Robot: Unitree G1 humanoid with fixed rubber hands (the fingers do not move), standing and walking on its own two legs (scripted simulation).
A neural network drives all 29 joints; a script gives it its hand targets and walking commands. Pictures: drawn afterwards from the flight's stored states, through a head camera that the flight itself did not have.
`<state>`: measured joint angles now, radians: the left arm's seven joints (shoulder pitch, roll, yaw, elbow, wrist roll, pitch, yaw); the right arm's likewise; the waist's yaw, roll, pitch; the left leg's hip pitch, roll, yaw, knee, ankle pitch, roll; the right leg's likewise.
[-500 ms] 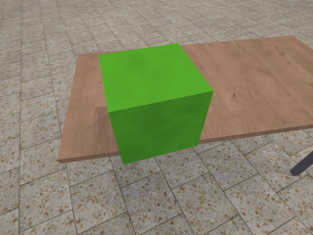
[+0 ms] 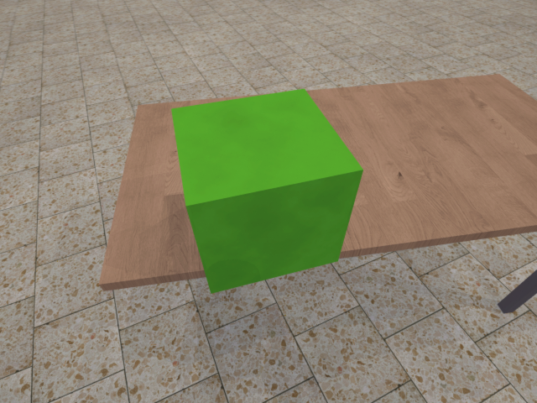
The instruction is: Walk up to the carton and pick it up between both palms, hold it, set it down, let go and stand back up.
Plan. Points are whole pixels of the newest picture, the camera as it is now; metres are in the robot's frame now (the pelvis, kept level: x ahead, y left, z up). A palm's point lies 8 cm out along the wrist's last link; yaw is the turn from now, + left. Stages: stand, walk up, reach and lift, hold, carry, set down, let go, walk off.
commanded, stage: stand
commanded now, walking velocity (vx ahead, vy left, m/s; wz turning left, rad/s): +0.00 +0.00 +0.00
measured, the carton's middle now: (258, 188) +0.53 +0.03 +0.01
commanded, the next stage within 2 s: walk up in 0.70 s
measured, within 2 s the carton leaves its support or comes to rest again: neither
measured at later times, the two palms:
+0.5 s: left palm out of the picture -0.02 +0.20 -0.14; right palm out of the picture -0.02 -0.20 -0.15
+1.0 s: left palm out of the picture -0.03 +0.21 -0.14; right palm out of the picture -0.04 -0.21 -0.15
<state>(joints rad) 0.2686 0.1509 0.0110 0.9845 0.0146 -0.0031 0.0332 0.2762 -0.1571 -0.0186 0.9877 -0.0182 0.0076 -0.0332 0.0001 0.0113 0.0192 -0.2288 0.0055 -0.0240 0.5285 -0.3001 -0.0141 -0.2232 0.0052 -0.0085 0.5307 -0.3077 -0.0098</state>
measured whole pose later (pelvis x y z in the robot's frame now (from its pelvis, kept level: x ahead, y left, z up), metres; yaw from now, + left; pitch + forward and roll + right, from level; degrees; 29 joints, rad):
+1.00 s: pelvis +0.00 -0.01 +0.00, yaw +1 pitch +0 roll +0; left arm 0.32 0.14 0.04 1.14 0.03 0.03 0.02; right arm 0.33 -0.11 -0.04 1.16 -0.04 0.01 -0.04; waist -0.04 0.00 0.01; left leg -0.22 0.02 -0.05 0.51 -0.30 -0.01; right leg -0.31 0.00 -0.05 0.79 -0.46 0.02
